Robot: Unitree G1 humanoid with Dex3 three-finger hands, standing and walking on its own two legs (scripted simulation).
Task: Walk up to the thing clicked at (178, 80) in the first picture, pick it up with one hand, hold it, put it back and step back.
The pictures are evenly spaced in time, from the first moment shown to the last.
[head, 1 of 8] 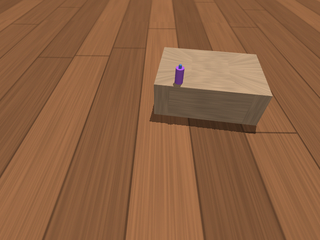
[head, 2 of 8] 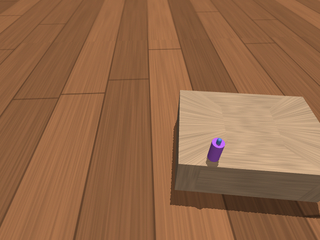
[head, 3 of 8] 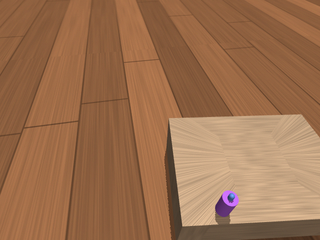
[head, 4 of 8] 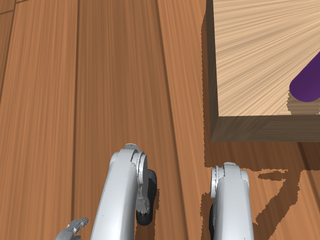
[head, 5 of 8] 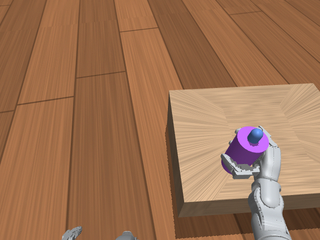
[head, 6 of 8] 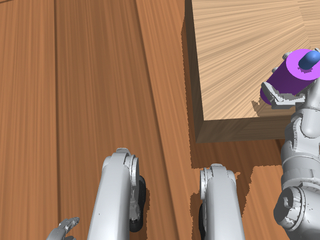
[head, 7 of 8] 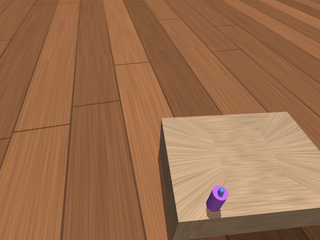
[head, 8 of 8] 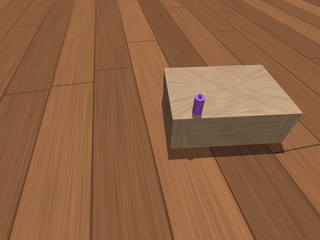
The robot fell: no
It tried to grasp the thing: yes
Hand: right
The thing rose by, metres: 0.40
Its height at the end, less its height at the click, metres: +0.00
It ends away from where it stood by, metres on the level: 0.02
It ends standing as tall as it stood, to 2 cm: yes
